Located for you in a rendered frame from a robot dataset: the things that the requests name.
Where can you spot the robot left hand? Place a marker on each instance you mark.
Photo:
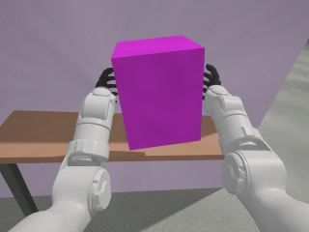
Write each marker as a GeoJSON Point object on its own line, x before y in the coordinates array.
{"type": "Point", "coordinates": [102, 81]}

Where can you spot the table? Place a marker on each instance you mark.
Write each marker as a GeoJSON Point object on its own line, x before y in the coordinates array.
{"type": "Point", "coordinates": [29, 136]}

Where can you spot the robot left forearm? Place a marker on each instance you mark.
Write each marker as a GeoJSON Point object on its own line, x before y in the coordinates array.
{"type": "Point", "coordinates": [89, 146]}

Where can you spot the robot right hand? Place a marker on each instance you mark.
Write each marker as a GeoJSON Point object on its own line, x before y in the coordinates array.
{"type": "Point", "coordinates": [213, 78]}

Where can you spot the robot right upper arm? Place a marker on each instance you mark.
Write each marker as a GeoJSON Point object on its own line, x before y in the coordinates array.
{"type": "Point", "coordinates": [258, 179]}

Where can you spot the carton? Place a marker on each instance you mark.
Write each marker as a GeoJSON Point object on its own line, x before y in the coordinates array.
{"type": "Point", "coordinates": [160, 85]}

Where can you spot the robot right forearm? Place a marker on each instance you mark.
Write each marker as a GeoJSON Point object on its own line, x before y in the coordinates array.
{"type": "Point", "coordinates": [232, 123]}

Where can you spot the robot left upper arm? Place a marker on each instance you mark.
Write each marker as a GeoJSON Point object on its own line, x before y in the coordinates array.
{"type": "Point", "coordinates": [79, 192]}

